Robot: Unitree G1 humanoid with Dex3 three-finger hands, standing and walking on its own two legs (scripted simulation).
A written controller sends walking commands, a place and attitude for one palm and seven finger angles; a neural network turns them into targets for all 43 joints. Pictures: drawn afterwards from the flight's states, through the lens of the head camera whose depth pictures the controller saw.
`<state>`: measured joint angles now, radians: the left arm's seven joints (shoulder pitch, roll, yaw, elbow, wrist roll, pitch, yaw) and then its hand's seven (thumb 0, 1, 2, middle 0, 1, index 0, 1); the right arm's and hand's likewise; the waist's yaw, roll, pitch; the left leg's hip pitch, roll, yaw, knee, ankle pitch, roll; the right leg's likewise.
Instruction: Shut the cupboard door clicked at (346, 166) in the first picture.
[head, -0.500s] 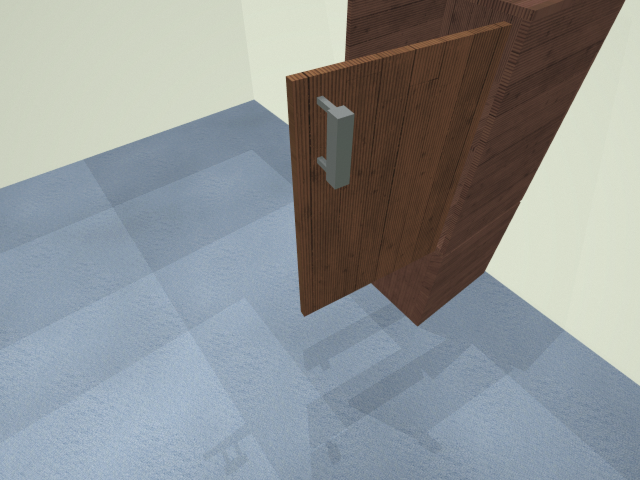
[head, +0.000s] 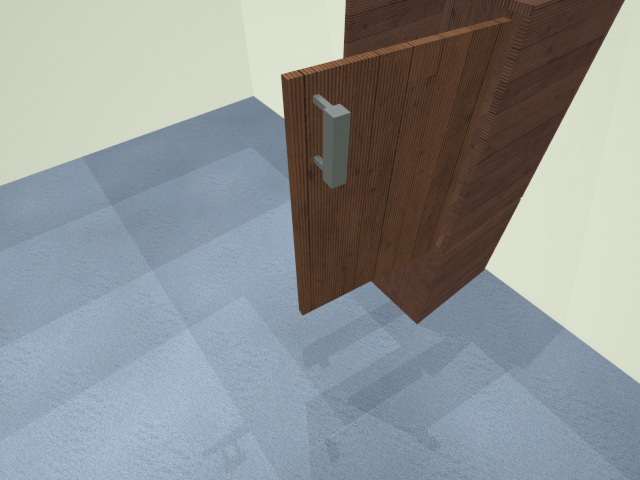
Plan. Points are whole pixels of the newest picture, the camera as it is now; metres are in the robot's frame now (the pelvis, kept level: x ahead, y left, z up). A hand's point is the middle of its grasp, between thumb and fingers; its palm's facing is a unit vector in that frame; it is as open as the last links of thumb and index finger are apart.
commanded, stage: look at it before walking up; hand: left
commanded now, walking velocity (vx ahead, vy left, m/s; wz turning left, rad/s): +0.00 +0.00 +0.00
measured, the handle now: (327, 140) +0.54 +0.03 +0.15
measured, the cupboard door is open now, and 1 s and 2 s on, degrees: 82 82 82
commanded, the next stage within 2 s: walk to a spot facing it in 0.34 s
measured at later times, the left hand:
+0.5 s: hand out of the picture -0.01 +0.16 -0.18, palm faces +0.06 -0.98 -0.18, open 7.4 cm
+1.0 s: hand out of the picture +0.11 +0.18 -0.17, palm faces -0.14 -0.95 -0.29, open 7.4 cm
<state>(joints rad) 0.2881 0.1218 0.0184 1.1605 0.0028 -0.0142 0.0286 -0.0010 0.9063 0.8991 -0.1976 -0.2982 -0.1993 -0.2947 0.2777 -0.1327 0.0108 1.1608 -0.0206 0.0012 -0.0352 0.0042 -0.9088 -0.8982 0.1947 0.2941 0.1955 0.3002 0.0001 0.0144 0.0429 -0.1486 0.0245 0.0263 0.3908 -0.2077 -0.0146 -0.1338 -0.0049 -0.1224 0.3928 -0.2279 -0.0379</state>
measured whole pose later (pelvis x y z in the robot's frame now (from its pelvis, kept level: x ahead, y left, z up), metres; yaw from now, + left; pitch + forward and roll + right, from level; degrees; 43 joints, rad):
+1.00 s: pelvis +0.00 -0.02 -0.02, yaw -13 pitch +0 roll +2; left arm 0.19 0.21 0.10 0.95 0.02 0.03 -0.02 0.00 0.91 0.90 -0.20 -0.30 -0.20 -0.29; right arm 0.23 -0.20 -0.05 1.00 -0.03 0.03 -0.04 0.01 -0.91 -0.90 0.20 0.29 0.20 0.30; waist 0.02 0.04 0.09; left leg -0.25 0.14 0.21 0.63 -0.35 -0.05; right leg -0.29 -0.01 -0.04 0.64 -0.31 -0.02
